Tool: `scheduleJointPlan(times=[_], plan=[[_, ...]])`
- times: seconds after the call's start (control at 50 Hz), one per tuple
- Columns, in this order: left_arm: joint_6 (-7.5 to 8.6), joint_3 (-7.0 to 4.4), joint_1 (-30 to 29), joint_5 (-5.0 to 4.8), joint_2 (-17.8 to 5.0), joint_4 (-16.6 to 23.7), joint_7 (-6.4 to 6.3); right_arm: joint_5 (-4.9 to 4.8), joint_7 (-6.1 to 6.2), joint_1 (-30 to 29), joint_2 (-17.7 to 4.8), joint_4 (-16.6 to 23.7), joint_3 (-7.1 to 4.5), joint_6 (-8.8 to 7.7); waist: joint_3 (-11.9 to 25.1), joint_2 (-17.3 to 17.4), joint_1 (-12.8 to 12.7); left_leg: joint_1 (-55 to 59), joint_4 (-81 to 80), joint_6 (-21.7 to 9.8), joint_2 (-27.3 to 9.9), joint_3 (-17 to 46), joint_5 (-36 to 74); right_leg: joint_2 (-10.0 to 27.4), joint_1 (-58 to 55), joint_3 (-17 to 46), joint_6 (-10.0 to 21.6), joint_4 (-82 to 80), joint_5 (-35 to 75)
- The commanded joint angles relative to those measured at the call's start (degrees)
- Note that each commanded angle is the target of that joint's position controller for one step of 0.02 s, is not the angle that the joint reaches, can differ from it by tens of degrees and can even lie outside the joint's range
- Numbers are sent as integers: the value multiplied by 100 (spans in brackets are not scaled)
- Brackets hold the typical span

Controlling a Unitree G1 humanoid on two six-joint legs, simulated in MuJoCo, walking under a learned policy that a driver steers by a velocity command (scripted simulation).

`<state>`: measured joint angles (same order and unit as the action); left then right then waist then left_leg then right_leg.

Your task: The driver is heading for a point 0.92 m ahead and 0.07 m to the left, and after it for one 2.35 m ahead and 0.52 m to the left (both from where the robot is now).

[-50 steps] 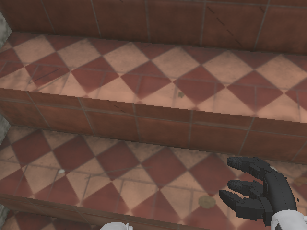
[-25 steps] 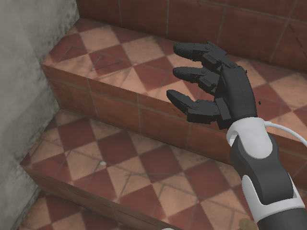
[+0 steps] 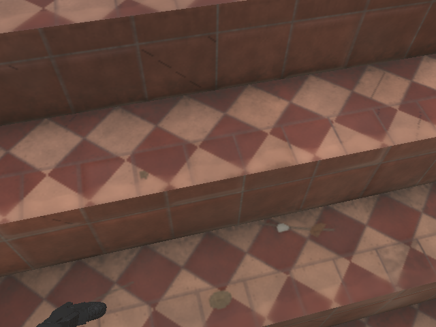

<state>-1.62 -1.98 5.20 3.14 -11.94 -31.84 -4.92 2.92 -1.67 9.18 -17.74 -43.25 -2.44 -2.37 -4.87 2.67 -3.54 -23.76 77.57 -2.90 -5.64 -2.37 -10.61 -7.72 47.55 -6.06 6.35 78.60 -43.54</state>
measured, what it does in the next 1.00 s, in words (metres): climbs: left foot, then right foot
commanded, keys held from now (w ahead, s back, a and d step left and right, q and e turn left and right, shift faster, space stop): w+e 0.16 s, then w+q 0.84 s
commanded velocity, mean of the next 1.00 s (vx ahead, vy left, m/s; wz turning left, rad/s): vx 0.47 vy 0.00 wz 0.13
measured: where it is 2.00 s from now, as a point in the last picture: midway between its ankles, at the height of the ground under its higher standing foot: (182, 168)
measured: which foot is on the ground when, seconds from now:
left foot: up 0.00-0.28, down 0.30-0.64, up 0.66-1.00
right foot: down 0.00-0.30, up 0.32-0.62, down 0.64-1.00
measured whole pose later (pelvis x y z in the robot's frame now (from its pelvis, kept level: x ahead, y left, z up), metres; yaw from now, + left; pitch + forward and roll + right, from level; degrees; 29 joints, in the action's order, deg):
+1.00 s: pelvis +0.20 +0.03 +0.15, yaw +7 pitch +3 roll -2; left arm 10.3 -2.7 30.1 3.3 -12.6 -54.3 -0.9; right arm 1.8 2.5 -5.6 -9.8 -29.2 -1.2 2.1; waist 2.2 0.8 -2.0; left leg -73.2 132.8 -5.9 0.2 4.1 -27.0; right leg 3.3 1.7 -15.4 -1.6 15.6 -16.0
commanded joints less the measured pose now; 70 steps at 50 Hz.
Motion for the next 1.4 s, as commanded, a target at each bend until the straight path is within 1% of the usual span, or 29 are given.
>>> scheduleJointPlan(times=[0.02,0.1,0.2,0.28,0.3,0.32,0.34,0.36,0.4,0.46,0.56,0.62,0.64,0.66,0.68,0.7,0.78,0.9,1.02,1.06,1.08,1.1,1.12,1.14,1.18,1.22,1.24,1.3,1.4], plan=[[314,-217,816,200,-717,43,17,181,78,-527,622,1366,269,-186,1174,46,103,-2170,3309,43,682,835,-892,1249,-1939,3540,916,-2967,1534],[671,-93,202,173,-475,-215,378,3,446,531,469,1429,162,83,385,-446,798,-2624,4332,244,1009,537,-1091,1391,-1042,2760,691,-3359,1534],[786,76,-1485,132,-493,283,355,-246,637,1992,52,1201,5,477,317,-295,2003,-1254,1958,499,840,-328,-971,1535,0,1877,437,-4206,1368],[816,353,-1822,-38,196,287,258,-467,752,3382,694,132,63,523,595,-783,2192,964,-2424,-331,987,-1572,-725,1447,-308,436,-82,-2940,1821],[710,421,-1849,-139,481,260,311,-350,698,3648,964,-149,100,466,707,-360,2263,1243,-3329,-794,1051,-1033,-487,1078,-171,270,-205,-1053,1232],[603,634,-2081,-273,1223,771,391,-167,619,3468,1501,-113,274,295,167,720,2095,870,-4392,-1382,450,2128,-888,194,873,858,-622,1423,365],[581,719,-423,8,1664,1002,520,-132,571,2055,1377,401,334,133,-36,845,331,457,-5503,-1538,-55,5282,-696,181,1348,1702,-806,1774,1280],[494,343,189,140,509,844,655,-106,536,618,365,982,-45,144,217,373,-253,-169,-6947,-1793,-923,7213,-5479,674,1333,1283,-813,1445,2411],[390,13,-1666,2,-441,1257,538,-110,563,328,29,898,-237,23,-144,-1102,556,-1138,-6969,-1654,-888,6793,-5834,979,1039,942,-964,1213,3127],[352,130,-2204,-283,68,1463,582,33,646,2009,-56,-25,-353,-119,272,-1280,1374,99,-6198,-1524,-436,5016,-3929,973,621,914,-849,-193,2595],[446,342,-674,-587,695,635,558,-215,636,2038,482,-400,-360,233,563,-215,1044,-343,-6246,-1017,597,2394,-1434,158,-2952,-295,-464,-4162,2333],[560,92,646,-450,272,122,290,-210,298,1233,155,-250,-486,-94,1035,173,172,-1017,-5111,-855,672,2055,-777,600,-5269,327,-209,-5574,3311],[621,-41,1408,-342,-113,-132,201,-293,183,636,241,-56,-482,-252,1235,-268,-327,-1865,-3525,-689,981,1536,-909,1309,-6212,1196,-47,-6005,3080],[630,-162,1687,-92,-615,-283,89,-482,166,433,525,198,-393,-320,1535,-1123,-380,-3113,-1792,-343,1106,898,-1531,2547,-7031,2723,561,-6312,2601],[676,-242,1312,70,-633,-219,67,-386,288,1176,322,-123,-425,-311,1697,-964,-105,-3136,296,-129,845,519,-1733,3250,-6120,3579,1295,-6603,1219],[762,-150,975,28,-230,-117,127,-216,382,1404,192,-185,-470,-254,1348,-55,208,-3073,1527,53,719,597,-1424,3213,-5247,3638,1359,-6687,929],[1118,7,719,68,82,-761,239,-34,392,238,568,742,-195,-6,389,59,962,-3779,4199,54,474,1122,-1180,2428,-3620,1646,699,-6509,2597],[1368,-130,2374,80,-416,-1820,423,-162,483,-1586,881,1660,106,279,61,-170,323,-6315,7093,-301,709,1204,-1745,3024,-4836,1223,647,-6773,3426],[1168,-113,2075,-112,-637,-1898,319,-130,294,-2600,572,2451,270,446,-79,-573,465,-4269,2598,-377,200,-130,-1775,2140,-3895,-584,332,-8176,5236],[1035,-109,2325,-439,-1139,-1811,301,-629,280,-1392,677,2018,437,496,1323,-1156,598,-466,-217,-564,1121,-903,-3401,2117,-3722,-881,778,-6873,10216],[989,-177,2118,-590,-1482,-1600,373,-473,361,134,481,1495,219,508,2211,-1696,1038,675,326,-535,1672,-1199,-3465,2696,-4000,-587,818,-5429,13995],[1142,-233,1976,-588,-1662,-1304,528,-351,311,482,-44,1073,33,409,3173,-1409,849,2359,-646,-920,1475,-126,-2070,2505,-2966,-196,417,-3683,13767],[1246,-297,1536,-592,-1931,-1085,805,-263,418,1510,-445,987,-189,405,3984,-669,1470,2985,-2784,-849,804,2360,-2733,1881,-2273,-11,21,-1757,10209],[1241,-237,1041,-264,-1188,-797,985,-236,505,1504,-1039,690,-462,501,3882,1056,1323,2824,-4837,-919,-37,4849,-4017,535,-932,672,-246,689,4742],[1037,-66,432,-166,135,-387,752,21,361,480,-584,495,-461,397,2579,-174,860,1339,-4350,-824,-422,3984,-3709,231,424,1820,-206,3787,4732],[856,169,564,77,856,-328,599,-166,316,101,35,-111,-248,116,548,-352,202,-537,-4310,-306,-205,3107,-3292,235,1305,1856,18,3864,4908],[767,259,746,88,1065,-356,550,-176,230,-35,405,-371,-147,-8,455,129,-60,-755,-4378,-257,-141,2742,-2989,84,1550,1919,164,4542,4583],[678,282,809,-21,834,-412,410,-255,189,321,902,-845,-10,-355,53,-212,-194,-980,-5034,-153,-324,1736,-1531,270,2035,1806,-44,3755,4636],[469,268,272,-174,951,-670,99,-274,129,1300,639,-1341,-30,-676,273,59,147,477,-5578,-333,-782,1631,-856,54,3803,1596,6,6050,4448]])
Next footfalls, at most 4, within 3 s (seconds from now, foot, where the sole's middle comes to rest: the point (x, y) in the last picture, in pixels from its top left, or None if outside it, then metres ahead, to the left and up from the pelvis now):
0.30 left None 0.14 0.06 -0.63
0.64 right None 0.16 -0.10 -0.63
1.10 left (152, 299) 0.36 0.19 -0.42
1.72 right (228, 133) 0.64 0.05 -0.20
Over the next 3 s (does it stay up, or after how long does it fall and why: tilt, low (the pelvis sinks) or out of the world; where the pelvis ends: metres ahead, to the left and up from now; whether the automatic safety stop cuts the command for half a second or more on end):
stays up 0.79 0.02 0.77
